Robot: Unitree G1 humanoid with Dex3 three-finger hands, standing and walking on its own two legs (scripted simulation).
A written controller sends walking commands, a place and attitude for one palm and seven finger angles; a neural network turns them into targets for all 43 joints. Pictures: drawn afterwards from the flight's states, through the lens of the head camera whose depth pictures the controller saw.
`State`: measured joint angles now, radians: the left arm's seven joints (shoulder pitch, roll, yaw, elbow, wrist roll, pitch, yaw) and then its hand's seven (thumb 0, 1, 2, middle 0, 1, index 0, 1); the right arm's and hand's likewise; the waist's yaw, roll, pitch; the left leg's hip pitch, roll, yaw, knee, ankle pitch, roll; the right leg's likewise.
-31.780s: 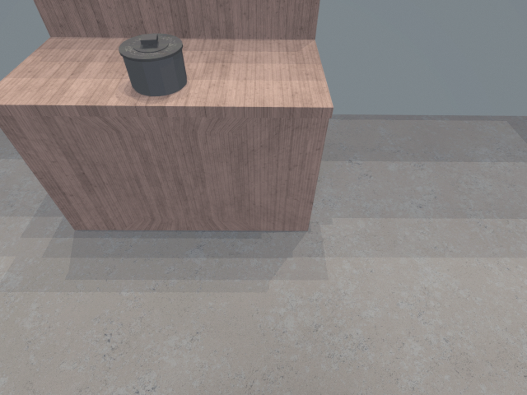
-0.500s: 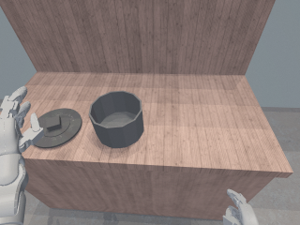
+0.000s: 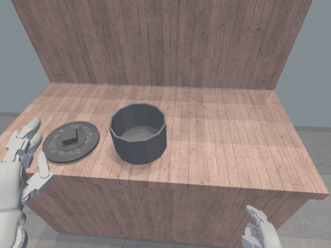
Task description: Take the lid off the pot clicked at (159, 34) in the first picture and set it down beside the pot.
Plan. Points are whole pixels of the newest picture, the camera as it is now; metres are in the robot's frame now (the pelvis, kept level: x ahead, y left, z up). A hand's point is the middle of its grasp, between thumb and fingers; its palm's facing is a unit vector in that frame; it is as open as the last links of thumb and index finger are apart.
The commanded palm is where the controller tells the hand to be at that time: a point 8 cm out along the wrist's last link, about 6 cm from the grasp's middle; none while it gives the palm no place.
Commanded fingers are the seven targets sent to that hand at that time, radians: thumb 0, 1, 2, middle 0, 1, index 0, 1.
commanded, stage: draw the hand back to the body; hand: left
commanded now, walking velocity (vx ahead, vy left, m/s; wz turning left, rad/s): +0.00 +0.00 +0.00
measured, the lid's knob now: (69, 135) +0.46 +0.40 -0.04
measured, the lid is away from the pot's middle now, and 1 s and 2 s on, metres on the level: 0.25 0.25 0.25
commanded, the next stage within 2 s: step back with the hand held close in 0.22 s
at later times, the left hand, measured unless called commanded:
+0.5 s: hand (27, 175) +0.18 +0.27 +0.17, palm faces +0.38 -0.83 -0.41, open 7.4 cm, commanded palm +0.12 +0.30 +0.17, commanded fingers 0.00 0.90 0.90 -0.20 -0.30 -0.20 -0.30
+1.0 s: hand (10, 213) +0.12 +0.28 +0.15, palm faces +0.30 -0.84 -0.45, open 7.4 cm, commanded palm +0.06 +0.32 +0.17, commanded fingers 0.00 0.90 0.90 -0.20 -0.30 -0.20 -0.30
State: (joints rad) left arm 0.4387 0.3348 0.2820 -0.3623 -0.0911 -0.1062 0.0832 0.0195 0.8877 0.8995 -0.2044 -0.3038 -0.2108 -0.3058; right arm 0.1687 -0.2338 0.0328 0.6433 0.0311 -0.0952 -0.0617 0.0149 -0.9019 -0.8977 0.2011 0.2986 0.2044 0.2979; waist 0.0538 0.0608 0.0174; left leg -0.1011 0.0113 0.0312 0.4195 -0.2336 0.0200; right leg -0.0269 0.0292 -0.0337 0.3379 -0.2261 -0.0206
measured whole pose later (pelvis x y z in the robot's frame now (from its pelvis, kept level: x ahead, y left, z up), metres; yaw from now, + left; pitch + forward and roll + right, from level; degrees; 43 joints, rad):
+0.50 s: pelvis -0.01 +0.02 +0.00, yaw -1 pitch -2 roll -2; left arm 0.50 0.39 0.39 -0.52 -0.07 -0.17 0.08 0.02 0.89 0.90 -0.20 -0.30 -0.21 -0.31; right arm 0.15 -0.21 0.04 0.59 0.02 -0.07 -0.05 0.01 -0.90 -0.90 0.20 0.30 0.21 0.30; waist 0.05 0.01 0.05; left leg -0.20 0.00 0.05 0.48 -0.24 0.05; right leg -0.12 0.02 -0.02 0.37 -0.21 0.01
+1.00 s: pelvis -0.07 +0.04 -0.02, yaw +0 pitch -1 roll -3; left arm 0.62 0.39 0.38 -0.62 -0.06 -0.21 0.09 0.02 0.89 0.90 -0.21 -0.30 -0.21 -0.31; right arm 0.22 -0.19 0.01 0.55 0.03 -0.08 -0.04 0.01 -0.90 -0.90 0.20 0.30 0.21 0.30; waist 0.00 0.02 0.05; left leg -0.40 -0.01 0.05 0.64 -0.28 0.07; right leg -0.27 -0.01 -0.07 0.54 -0.26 0.03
